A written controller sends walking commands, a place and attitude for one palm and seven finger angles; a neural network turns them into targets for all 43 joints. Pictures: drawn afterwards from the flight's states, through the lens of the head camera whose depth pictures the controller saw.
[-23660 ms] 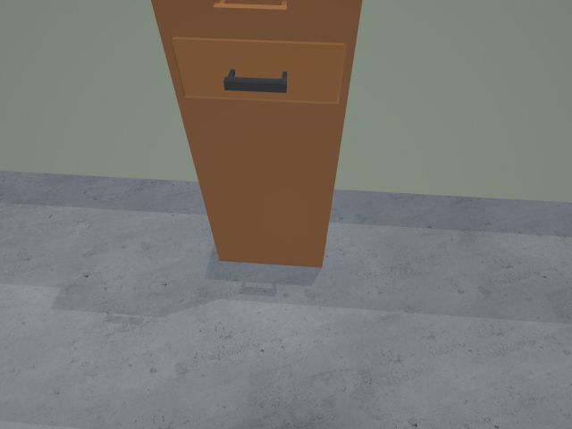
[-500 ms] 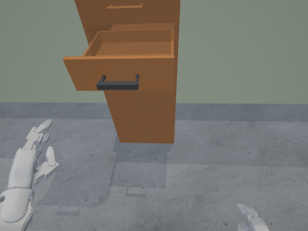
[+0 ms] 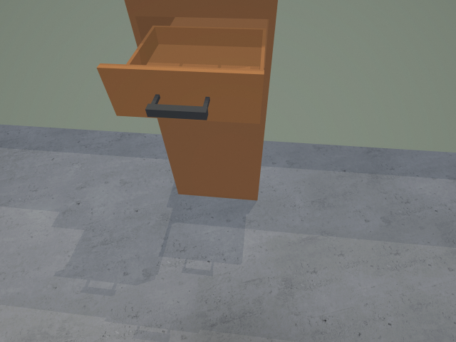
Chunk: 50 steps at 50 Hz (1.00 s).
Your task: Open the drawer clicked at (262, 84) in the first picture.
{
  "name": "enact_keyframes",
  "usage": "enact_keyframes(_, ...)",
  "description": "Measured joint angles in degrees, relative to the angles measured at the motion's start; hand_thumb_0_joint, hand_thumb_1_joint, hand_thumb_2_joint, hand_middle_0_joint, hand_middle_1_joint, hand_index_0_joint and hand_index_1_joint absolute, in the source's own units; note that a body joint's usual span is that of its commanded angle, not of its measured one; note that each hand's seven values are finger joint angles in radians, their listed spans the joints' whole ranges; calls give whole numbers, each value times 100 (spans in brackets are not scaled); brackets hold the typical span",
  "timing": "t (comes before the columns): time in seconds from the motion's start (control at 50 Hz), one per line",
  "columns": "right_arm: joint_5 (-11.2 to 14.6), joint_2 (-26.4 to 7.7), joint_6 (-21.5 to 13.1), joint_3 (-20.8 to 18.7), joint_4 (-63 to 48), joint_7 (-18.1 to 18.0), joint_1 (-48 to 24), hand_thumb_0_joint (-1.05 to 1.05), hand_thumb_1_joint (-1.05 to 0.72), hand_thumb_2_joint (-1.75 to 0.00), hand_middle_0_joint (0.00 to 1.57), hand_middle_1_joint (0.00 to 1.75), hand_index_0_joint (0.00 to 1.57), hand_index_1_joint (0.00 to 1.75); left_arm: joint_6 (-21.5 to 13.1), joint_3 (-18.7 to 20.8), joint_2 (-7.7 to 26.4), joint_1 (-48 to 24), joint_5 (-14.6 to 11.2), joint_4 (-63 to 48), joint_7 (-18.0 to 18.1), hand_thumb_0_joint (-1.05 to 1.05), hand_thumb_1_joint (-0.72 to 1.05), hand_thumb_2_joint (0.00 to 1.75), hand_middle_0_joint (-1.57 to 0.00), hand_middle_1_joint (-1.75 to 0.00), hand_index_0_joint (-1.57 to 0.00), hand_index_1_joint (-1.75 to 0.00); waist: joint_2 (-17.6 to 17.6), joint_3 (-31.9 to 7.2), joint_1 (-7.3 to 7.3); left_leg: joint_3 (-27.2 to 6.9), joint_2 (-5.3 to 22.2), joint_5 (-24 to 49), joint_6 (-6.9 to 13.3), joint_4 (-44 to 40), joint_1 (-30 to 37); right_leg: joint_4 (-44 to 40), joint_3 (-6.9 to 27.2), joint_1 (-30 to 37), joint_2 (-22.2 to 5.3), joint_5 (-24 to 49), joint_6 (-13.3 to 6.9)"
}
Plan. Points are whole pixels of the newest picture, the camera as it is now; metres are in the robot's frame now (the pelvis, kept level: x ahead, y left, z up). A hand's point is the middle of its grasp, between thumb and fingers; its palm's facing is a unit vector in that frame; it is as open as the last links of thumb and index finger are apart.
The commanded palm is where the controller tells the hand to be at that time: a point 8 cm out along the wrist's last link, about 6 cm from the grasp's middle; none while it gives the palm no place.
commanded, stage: let the arm hang, fingers relaxed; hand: left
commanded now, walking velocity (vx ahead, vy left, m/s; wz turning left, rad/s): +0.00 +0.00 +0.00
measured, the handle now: (179, 105) +0.60 +0.16 +0.08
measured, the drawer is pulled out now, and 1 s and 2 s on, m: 0.29 0.29 0.29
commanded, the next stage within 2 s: look to check the result in 0.50 s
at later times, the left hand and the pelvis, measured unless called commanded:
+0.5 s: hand out of the picture +0.04 +0.16 -0.17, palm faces +0.04 -0.98 -0.20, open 7.3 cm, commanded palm none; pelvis +0.02 -0.01 +0.00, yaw -1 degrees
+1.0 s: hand out of the picture +0.03 +0.15 -0.17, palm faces +0.05 -0.98 -0.19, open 7.4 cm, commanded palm none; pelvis +0.04 -0.01 +0.00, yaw -1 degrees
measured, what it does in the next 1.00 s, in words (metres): stands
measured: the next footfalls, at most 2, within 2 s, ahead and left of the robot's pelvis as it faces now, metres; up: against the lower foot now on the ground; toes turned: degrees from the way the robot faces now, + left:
none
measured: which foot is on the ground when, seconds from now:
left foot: down 0.00-1.00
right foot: down 0.00-1.00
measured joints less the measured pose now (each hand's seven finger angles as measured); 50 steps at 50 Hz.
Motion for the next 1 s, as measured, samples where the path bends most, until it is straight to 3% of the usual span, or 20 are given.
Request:
enact_keyframes(0.1,-7,56,-36,-13,74,6,-107,1,-91,-90,20,30,20,30,-35,0,-88,-84,1,148,62,1,91,90,-20,-30,-19,-30,124,-171,-74,24,66,-62,-35,61,60,26,25,60,63,-42,-48)
enact_keyframes(0.22,-33,192,-77,20,242,-7,-47,0,-91,-90,20,30,19,30,-84,-8,-229,-424,-12,100,79,1,91,90,-20,-30,-19,-30,-12,-298,-119,42,107,-136,-104,100,138,84,47,117,100,-124,-78)
enact_keyframes(0.38,-35,302,-138,41,386,-57,96,0,-91,-90,20,30,19,30,-143,30,-241,-789,-24,26,96,2,94,90,-20,-30,-20,-30,-189,-169,-159,43,113,-86,-133,-78,225,-55,49,185,112,-94,-94)
enact_keyframes(1.0,14,134,-184,22,425,-110,-375,1,-91,-90,20,30,19,30,-194,-5,-348,-665,-47,225,102,1,90,90,-20,-30,-19,-30,-141,21,-69,50,105,-183,-150,-327,552,-336,63,526,117,-173,-78)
